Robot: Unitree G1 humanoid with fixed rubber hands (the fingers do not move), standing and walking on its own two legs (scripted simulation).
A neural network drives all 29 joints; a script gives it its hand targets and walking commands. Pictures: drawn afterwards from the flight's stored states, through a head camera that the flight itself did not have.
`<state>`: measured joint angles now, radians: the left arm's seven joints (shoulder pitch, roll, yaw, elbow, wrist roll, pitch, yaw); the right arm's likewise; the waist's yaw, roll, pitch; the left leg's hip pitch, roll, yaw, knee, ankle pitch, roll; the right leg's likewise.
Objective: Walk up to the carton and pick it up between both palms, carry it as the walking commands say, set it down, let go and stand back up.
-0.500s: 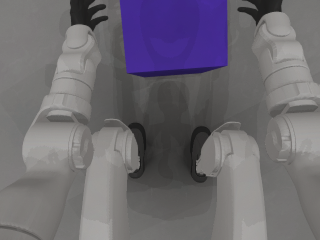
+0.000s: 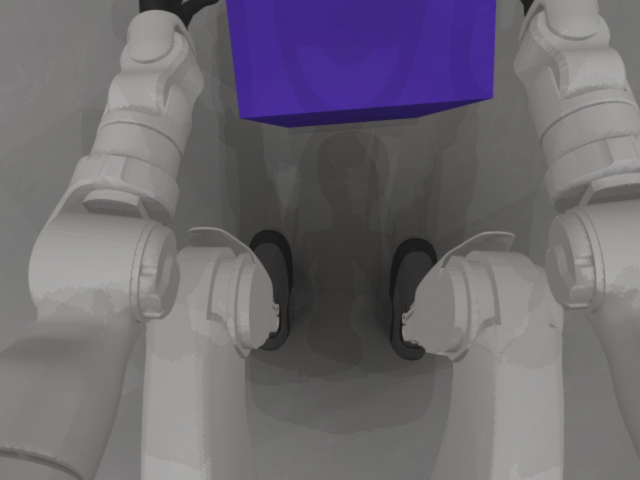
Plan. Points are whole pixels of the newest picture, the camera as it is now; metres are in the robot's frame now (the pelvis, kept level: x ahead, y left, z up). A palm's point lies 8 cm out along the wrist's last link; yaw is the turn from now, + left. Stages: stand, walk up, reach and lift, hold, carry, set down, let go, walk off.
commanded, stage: reach and lift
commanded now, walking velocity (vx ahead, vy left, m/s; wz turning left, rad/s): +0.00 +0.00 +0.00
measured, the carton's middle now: (351, 28) +0.53 -0.01 -0.23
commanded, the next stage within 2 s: none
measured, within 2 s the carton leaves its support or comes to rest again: leaves its support in 1.16 s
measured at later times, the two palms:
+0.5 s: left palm (196, 8) +0.53 +0.14 -0.16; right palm out of the picture +0.54 -0.15 -0.17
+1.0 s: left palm out of the picture +0.54 +0.14 -0.16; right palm out of the picture +0.55 -0.15 -0.16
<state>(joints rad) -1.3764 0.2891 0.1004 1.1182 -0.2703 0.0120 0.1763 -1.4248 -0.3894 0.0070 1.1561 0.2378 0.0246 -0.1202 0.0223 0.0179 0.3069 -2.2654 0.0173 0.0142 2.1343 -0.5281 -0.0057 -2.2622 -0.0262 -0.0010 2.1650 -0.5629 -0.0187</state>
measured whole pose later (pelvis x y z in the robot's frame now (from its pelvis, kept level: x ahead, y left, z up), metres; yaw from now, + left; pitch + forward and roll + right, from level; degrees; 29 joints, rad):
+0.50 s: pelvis +0.00 +0.00 +0.01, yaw +0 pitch +38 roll +1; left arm -1.41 0.23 0.11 1.13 -0.23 0.00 0.20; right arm -1.47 -0.31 0.01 1.19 0.21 0.01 -0.15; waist 0.02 0.02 0.32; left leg -2.25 0.02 0.01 2.11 -0.53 -0.01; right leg -2.25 -0.02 0.00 2.14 -0.56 -0.02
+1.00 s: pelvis +0.00 +0.00 -0.01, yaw -1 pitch +37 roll +2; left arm -1.41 0.19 0.28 1.07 -0.08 0.12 0.14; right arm -1.47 -0.27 -0.16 1.13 0.01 0.15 -0.10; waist 0.03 0.02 0.29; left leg -2.28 -0.03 0.00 2.18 -0.54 -0.04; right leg -2.29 0.01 0.03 2.20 -0.55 0.00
